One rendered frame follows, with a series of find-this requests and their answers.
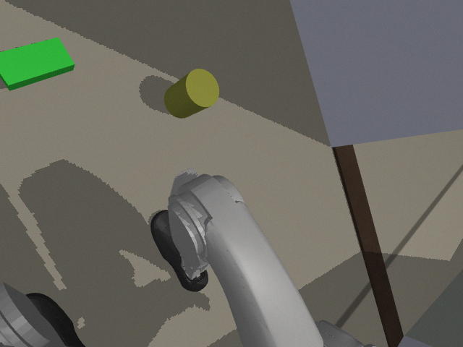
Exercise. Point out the left robot foot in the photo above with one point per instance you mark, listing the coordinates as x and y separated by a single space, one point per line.
62 324

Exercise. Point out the right robot hand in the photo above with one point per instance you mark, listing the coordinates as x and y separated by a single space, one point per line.
334 336

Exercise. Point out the right robot foot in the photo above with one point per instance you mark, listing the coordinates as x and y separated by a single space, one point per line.
161 233

